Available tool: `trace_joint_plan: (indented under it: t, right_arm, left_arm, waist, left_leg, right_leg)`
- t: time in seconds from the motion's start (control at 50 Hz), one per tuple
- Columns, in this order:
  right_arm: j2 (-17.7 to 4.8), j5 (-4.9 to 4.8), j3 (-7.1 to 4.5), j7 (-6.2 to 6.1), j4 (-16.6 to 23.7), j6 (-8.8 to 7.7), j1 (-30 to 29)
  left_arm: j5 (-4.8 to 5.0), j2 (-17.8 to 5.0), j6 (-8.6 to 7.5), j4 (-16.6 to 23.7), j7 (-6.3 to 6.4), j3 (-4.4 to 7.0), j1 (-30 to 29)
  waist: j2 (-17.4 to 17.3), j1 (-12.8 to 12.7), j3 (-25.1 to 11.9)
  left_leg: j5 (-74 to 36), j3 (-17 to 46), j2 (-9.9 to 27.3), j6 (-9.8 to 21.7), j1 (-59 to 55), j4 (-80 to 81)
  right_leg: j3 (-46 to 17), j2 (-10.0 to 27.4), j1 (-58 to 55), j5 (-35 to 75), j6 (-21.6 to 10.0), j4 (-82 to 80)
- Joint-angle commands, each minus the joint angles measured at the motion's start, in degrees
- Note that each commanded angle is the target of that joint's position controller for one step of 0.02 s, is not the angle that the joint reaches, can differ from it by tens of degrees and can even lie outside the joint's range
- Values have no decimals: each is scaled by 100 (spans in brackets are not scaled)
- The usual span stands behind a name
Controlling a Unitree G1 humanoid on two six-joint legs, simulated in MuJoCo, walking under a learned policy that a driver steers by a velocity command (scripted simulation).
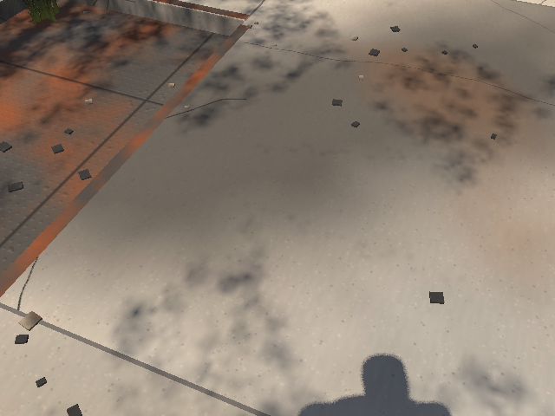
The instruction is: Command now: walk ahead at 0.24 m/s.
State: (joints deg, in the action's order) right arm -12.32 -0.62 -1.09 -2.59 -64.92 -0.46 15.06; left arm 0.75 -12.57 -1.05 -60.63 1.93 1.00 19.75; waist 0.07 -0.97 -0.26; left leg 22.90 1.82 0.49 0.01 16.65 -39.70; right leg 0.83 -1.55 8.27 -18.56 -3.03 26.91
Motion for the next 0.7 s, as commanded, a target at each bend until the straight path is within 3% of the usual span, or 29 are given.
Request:
trace_joint_plan:
  t: [0.02, 0.06, 0.08, 0.12, 0.14, 0.16, 0.18, 0.2, 0.22, 0.24, 0.26, 0.3, 0.36, 0.44, 0.5, 0.54, 0.58, 0.6, 0.62, 0.64, 0.66, 0.68, 0.7]
  right_arm:
    - [-497, -83, -93, 129, 540, -322, -597]
    - [-491, -124, -111, 203, 585, -455, -581]
    - [-451, -126, -120, 228, 551, -496, -506]
    - [-396, -114, -182, 260, 215, -506, 262]
    - [-439, -104, -235, 251, 28, -469, 734]
    - [-604, -100, -300, 229, -52, -455, 1229]
    - [-1204, -80, -413, 181, -51, -450, 1885]
    - [-1378, 39, -398, 274, -92, -552, 2014]
    - [-1082, 25, -292, 310, 89, -649, 1360]
    - [-793, 10, -209, 347, 256, -699, 910]
    - [-727, 19, -163, 386, 380, -702, 605]
    - [-505, 52, -84, 385, 408, -639, 657]
    - [-637, 87, -84, 278, 326, -571, 1116]
    - [-801, 87, -99, 160, 433, -506, 1200]
    - [-834, 27, -129, 134, 370, -489, 1498]
    - [-845, -14, -162, 120, 344, -459, 1538]
    - [-943, -4, -219, 108, 394, -413, 1402]
    - [-1031, 23, -256, 104, 435, -379, 1316]
    - [-1081, 61, -281, 107, 476, -323, 1214]
    - [-1027, 90, -254, 122, 551, -284, 1096]
    - [-797, 182, -156, 145, 704, -295, 1174]
    - [170, 97, 85, 254, 650, -432, 2049]
    - [-500, -76, -62, 287, 676, -611, 1472]
  left_arm:
    - [-8, -1061, -160, 199, 33, 267, 353]
    - [100, -998, -202, 329, 10, 275, 168]
    - [131, -1039, -194, 369, -2, 288, 85]
    - [164, -1112, -133, 418, -32, 301, -12]
    - [147, -1057, -132, 453, -45, 276, -13]
    - [101, -806, -175, 530, -76, 192, -160]
    - [-14, -334, -253, 716, -119, 61, -229]
    - [117, -311, -352, 870, -110, 82, -246]
    - [248, -598, -437, 932, -128, 134, -381]
    - [254, -716, -503, 923, -172, 162, -444]
    - [177, -740, -537, 867, -174, 199, -425]
    - [76, -830, -522, 852, -220, 283, -523]
    - [39, -551, -427, 985, -276, 245, -903]
    - [53, -345, -428, 1430, -301, 136, -2037]
    - [88, -360, -443, 1613, -374, 103, -2541]
    - [105, -411, -476, 1738, -439, 104, -2738]
    - [100, -575, -517, 1760, -489, 168, -2590]
    - [95, -725, -520, 1693, -486, 240, -2273]
    - [104, -929, -510, 1517, -460, 353, -1604]
    - [120, -1166, -477, 1210, -413, 488, -604]
    - [39, -1571, -432, 993, -342, 589, 408]
    - [-36, -1718, -435, 846, -408, 593, 660]
    - [-3, -1156, -453, 855, -408, 449, 388]
  waist:
    - [773, -133, 1160]
    - [568, -26, 978]
    - [570, 40, 833]
    - [511, 383, 523]
    - [380, 554, 401]
    - [-132, 790, 282]
    - [-1615, 903, -89]
    - [-1746, 808, -86]
    - [-914, 529, 526]
    - [-639, 388, 756]
    - [-464, 251, 738]
    - [-529, 205, 661]
    - [-430, 277, 596]
    - [-381, 480, 782]
    - [-418, 568, 913]
    - [-430, 492, 954]
    - [-502, 249, 714]
    - [-641, 40, 400]
    - [-768, -324, -76]
    - [-740, -801, -655]
    - [-34, -1020, -1474]
    - [1613, -444, -2433]
    - [1022, -638, -1878]
  left_leg:
    - [617, 27, 385, 234, 1874, -1233]
    - [418, -52, 461, 327, 1549, -354]
    - [143, -263, 323, 312, 970, 178]
    - [-976, -782, -155, 187, -780, 1073]
    - [-1037, -821, -302, 136, -1448, 1195]
    - [-736, -67, 173, 277, -2090, 1577]
    - [74, 2143, 1575, 828, -2692, 2461]
    - [1267, 4110, 2297, 1548, -2551, 3177]
    - [1595, 3800, 2304, 1521, -2182, 3190]
    - [1141, 3002, 1977, 1282, -1936, 3187]
    - [365, 2336, 1688, 1087, -1790, 3215]
    - [-1163, 1283, 1243, 826, -1670, 3212]
    - [-2661, 714, 1108, 948, -1714, 3223]
    - [-2864, 292, 962, 954, -1369, 3457]
    - [-2850, 181, 1082, 986, -1548, 3530]
    - [-3152, 133, 1252, 958, -1939, 3388]
    - [-4235, 51, 1371, 861, -2338, 2957]
    - [-5280, 20, 1394, 801, -2495, 2533]
    - [-6259, -76, 1321, 726, -2508, 1729]
    - [-6333, -226, 1077, 562, -1997, 522]
    - [-4257, -358, 700, 430, -517, -1328]
    - [648, 88, -476, 142, 1479, -3296]
    - [877, 721, -231, 299, 2078, -3954]
  right_leg:
    - [-2839, 2206, 105, -2185, -1212, -2104]
    - [-2144, 1883, -69, -1406, -895, -1939]
    - [-1701, 1621, 119, -1062, -773, -1800]
    - [-1061, 1174, 999, -887, -648, -1265]
    - [-894, 984, 1375, -762, -581, -853]
    - [-489, 657, 1873, -262, -357, 278]
    - [229, 126, 2754, -691, 42, 2486]
    - [-375, -126, 3508, -1349, -3, 3789]
    - [-690, 312, 4042, -919, -137, 4395]
    - [-698, 546, 4104, -257, -233, 4411]
    - [-603, 714, 3947, 231, -242, 4165]
    - [-415, 886, 3553, 781, -155, 3611]
    - [-135, 867, 3609, 1168, 99, 3119]
    - [116, 662, 3282, 1930, 247, 1463]
    - [217, 501, 3027, 2194, 167, 773]
    - [134, 476, 3018, 2133, 20, 477]
    - [160, 340, 2627, 1862, -163, 310]
    - [248, 173, 2132, 1668, -258, 373]
    - [372, -29, 1283, 1516, -390, 431]
    - [347, -31, -96, 1629, -562, 373]
    - [-1060, 1137, -1981, 1295, -918, 519]
    - [-4117, 2453, -3592, -251, -1915, -449]
    - [-4397, 2210, -3134, -635, -1616, -1058]
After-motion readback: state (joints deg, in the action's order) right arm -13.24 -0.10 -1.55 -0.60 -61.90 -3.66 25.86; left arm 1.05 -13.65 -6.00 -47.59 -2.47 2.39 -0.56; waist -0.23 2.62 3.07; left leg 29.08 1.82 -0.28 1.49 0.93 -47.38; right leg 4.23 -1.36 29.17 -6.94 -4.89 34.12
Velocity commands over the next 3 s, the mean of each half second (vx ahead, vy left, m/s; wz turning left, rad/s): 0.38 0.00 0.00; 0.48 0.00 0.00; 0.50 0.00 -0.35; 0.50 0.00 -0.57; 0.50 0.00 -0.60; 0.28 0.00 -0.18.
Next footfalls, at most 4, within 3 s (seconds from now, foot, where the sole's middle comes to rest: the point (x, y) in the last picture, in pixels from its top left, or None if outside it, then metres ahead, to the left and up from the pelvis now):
0.16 left None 0.09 0.14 -0.77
0.64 right None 0.47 -0.07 -0.77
1.18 left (232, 327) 0.78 0.16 -0.77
1.74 right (341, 263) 1.00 -0.14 -0.77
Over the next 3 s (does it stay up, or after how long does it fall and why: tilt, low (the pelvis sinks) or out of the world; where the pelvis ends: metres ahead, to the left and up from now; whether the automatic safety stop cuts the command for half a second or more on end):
stays up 1.34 -0.38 0.00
